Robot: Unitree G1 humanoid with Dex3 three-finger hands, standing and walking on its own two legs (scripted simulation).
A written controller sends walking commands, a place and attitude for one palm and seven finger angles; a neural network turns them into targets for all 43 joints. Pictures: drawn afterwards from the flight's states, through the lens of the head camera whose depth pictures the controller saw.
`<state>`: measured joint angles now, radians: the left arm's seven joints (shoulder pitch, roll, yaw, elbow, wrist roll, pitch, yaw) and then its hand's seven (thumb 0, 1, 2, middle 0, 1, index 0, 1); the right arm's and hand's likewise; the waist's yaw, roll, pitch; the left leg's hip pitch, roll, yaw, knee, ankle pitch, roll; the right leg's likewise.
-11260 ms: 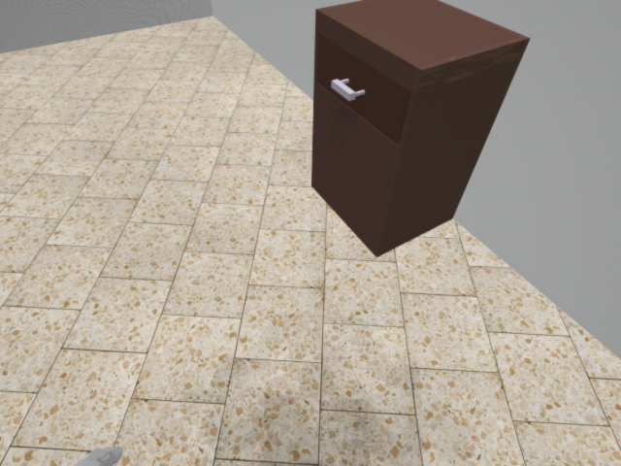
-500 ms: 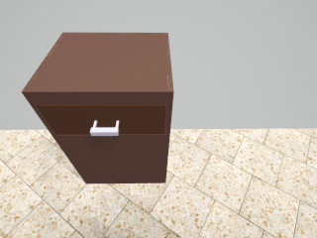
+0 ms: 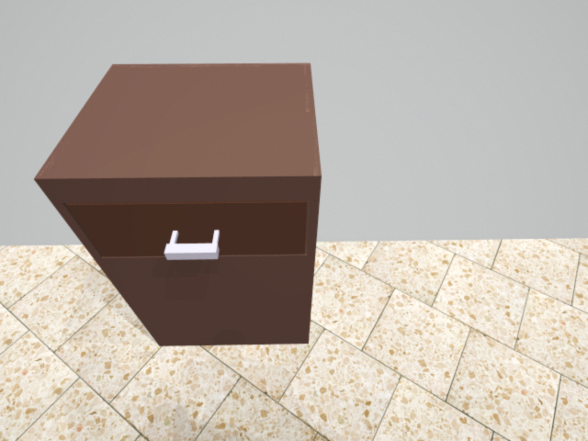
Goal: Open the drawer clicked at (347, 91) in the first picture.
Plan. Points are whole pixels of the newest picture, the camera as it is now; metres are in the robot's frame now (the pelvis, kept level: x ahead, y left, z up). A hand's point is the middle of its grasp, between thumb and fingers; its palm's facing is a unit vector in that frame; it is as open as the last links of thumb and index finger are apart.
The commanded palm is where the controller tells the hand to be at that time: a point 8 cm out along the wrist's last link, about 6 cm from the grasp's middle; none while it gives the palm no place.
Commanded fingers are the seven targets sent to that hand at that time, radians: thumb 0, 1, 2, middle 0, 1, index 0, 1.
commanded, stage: look again from close up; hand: left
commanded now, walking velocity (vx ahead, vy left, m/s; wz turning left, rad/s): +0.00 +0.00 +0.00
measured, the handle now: (194, 243) +0.51 +0.25 -0.13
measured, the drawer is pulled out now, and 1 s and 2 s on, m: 0.00 0.00 0.00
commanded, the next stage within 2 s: raise the hand with hooked fingers in 0.48 s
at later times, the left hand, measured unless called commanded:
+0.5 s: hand out of the picture -0.01 +0.22 -0.18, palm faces -0.01 -0.98 -0.21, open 7.4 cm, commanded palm none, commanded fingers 0.00 0.90 0.90 -0.20 -0.30 -0.20 -0.30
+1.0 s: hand out of the picture +0.12 +0.23 -0.07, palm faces -0.03 -0.12 -0.99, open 8.6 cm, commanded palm +0.11 +0.25 -0.01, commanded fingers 0.00 0.39 0.68 -0.24 -0.63 -0.24 -0.63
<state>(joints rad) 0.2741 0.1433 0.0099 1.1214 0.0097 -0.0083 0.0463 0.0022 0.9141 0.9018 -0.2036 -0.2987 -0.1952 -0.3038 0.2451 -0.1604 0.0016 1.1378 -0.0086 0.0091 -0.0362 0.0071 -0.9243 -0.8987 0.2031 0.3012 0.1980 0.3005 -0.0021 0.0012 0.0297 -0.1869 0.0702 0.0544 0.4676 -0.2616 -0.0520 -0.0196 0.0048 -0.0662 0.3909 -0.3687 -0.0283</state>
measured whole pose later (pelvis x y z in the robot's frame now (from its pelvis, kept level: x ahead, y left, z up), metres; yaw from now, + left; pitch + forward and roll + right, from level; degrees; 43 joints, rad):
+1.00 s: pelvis -0.08 +0.00 -0.05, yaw -1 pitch +11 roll +1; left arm 0.38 0.30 -0.08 0.08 1.07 0.03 0.46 0.00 0.61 0.78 -0.23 -0.49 -0.22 -0.49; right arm 0.06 -0.26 -0.05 0.53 -0.05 0.04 0.00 0.01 -0.91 -0.90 0.20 0.30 0.20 0.30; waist 0.08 0.01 -0.14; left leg -0.74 0.05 0.05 0.87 -0.32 -0.01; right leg -0.63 0.00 -0.02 0.95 -0.51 -0.04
